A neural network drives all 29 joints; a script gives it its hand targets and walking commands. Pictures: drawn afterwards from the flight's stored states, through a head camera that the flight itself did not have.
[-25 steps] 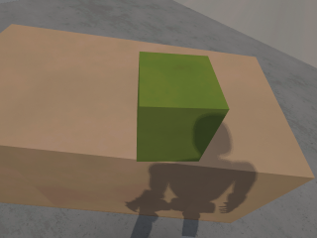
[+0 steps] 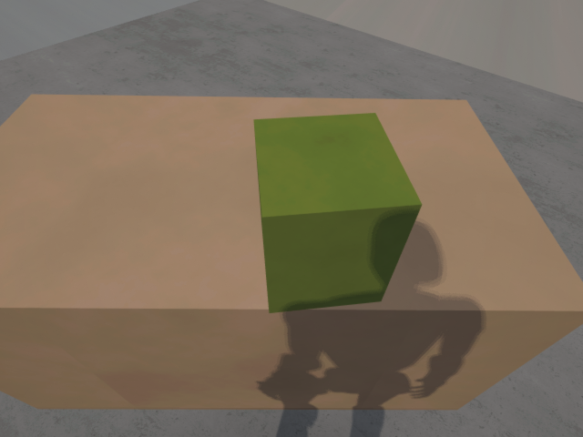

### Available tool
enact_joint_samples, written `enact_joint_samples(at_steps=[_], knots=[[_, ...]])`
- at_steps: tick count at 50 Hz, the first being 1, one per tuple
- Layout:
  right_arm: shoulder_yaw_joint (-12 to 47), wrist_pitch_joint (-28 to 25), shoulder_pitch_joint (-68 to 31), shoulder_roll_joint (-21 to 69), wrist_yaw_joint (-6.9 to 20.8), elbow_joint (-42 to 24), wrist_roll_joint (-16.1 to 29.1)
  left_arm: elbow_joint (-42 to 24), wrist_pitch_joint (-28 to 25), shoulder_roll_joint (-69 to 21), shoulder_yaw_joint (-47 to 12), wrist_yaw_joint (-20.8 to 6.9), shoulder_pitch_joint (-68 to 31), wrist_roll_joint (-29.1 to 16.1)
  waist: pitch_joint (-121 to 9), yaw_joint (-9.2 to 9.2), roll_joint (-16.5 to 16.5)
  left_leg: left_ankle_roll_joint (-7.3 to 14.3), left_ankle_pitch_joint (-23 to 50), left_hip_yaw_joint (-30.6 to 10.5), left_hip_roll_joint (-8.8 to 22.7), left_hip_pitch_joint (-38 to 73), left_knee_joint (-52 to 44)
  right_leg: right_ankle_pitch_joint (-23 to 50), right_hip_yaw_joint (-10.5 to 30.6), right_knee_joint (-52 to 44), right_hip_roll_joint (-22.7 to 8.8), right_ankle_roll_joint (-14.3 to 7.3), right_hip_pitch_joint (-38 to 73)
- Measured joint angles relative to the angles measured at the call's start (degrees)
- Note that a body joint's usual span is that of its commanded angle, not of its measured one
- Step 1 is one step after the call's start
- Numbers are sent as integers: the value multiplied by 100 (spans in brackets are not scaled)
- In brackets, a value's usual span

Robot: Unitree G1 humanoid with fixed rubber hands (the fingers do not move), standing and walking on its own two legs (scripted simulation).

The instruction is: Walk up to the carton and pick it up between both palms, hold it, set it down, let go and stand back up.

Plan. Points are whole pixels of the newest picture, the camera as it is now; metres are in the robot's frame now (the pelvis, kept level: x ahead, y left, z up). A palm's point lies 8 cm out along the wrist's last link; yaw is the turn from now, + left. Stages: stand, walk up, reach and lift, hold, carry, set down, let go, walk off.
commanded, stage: stand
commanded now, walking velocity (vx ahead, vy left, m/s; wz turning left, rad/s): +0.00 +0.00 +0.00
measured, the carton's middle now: (320, 215) +0.44 -0.06 +0.04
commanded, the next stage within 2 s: reach and lift in 0.24 s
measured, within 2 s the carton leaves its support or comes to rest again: neither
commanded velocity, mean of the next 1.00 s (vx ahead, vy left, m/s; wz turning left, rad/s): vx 0.00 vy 0.00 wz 0.00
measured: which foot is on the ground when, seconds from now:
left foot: down 0.00-1.00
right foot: down 0.00-1.00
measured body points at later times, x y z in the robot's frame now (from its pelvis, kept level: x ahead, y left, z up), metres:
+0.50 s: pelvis -0.04 +0.00 -0.04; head +0.02 +0.01 +0.40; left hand +0.21 +0.24 -0.14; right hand +0.20 -0.23 -0.14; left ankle +0.00 +0.08 -0.74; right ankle -0.04 -0.13 -0.74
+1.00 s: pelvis -0.07 -0.06 -0.02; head -0.02 -0.05 +0.42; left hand +0.20 +0.19 -0.08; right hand +0.16 -0.22 -0.09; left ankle +0.00 +0.09 -0.74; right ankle -0.04 -0.12 -0.74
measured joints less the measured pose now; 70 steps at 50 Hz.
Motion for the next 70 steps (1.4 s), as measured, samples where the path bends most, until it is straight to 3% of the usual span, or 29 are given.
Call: enact_joint_samples(at_steps=[14, 16, 19, 22, 25, 29, 32, 35, 40, 45, 50, 56, 64, 70], knots=[[25, -8, 215, 153, -55, 294, 4, 238, -21, -84, -63, 19, 176, -8, 62, 73, -124, 52, 23, 20, -79, 65, -98, -24, 28, -4, -78, 59, 21], [-318, 266, -126, 205, 123, 209, -231, -61, 720, 39, -56, -71, -68, -189, -140, 27, -128, 35, -166, 27, -57, -582, 465, -267, 0, 569, -82, -29, -599], [-691, 1046, -1198, 126, 401, -413, -338, -791, 2084, 506, -160, -33, -1143, -595, 29, -5, -213, -1, -550, 82, -9, -1497, 1514, -621, -10, 1678, -105, 24, -1519], [-484, 1628, -2122, -139, 564, -1109, 93, -1832, 3125, 830, -44, -52, -2164, -641, 38, 69, -289, 59, -758, 138, 64, -2129, 2240, -776, -6, 2380, -88, -6, -2144], [164, 1946, -2775, -430, 533, -1291, 726, -2857, 3844, 743, 213, -191, -2669, -486, 78, -58, -200, -2, -877, -4, 139, -2273, 2560, -974, -158, 2555, -26, -26, -2167], [629, 2018, -2487, -370, 341, -1681, 1503, -4167, 4624, 252, 319, -677, -1899, -15, 128, -141, -90, -120, -791, -6, 433, -1547, 2134, -611, -144, 1757, 288, -128, -1338], [738, 1824, -1761, -320, 140, -1977, 1509, -4894, 4905, -35, 173, -805, -822, 273, -31, -203, -135, -213, -647, 24, 572, -1097, 1647, -361, -144, 1112, 432, -242, -868], [701, 1652, -1003, -381, 16, -2508, 1238, -5064, 4670, -70, 166, -661, -255, 463, 158, -124, -289, -306, -443, -1, 559, -824, 1309, -233, -175, 903, 433, -318, -646], [327, 1767, -301, 34, 111, -3575, 688, -4580, 3896, 444, 485, -383, -557, 468, 418, 258, -515, -423, -115, 4, 509, -1117, 1114, -206, -202, 1206, 374, -438, -1164], [111, 2091, -948, 688, -20, -4026, 371, -4208, 3478, 963, 575, -351, -1426, -163, 200, 133, -471, -492, 16, 53, 572, -1847, 1317, -175, -213, 1601, 384, -535, -1996], [457, 2309, -1462, 800, -395, -4176, 582, -4064, 3317, 1034, 491, -542, -2108, -597, 168, 0, -356, -502, 125, 133, 558, -1783, 1205, -163, -175, 1607, 348, -498, -1993], [733, 2188, -633, 441, -661, -4584, 858, -4601, 3381, 619, 586, -656, -1205, -454, 336, 88, -316, -524, 419, 221, 525, -707, 325, 113, -113, 875, 358, -532, -1015], [486, 1817, 460, 344, -427, -5205, 733, -4906, 2624, 743, 415, -389, 76, -694, 321, 400, -465, -506, 456, 41, 474, -442, 131, 94, -311, 647, 313, -530, -660], [297, 1511, -6, 733, -286, -5059, 631, -5083, 1937, 909, 151, -272, -189, -887, 148, 366, -439, -496, 360, -36, 451, -592, 322, 35, -392, 717, 278, -520, -723]])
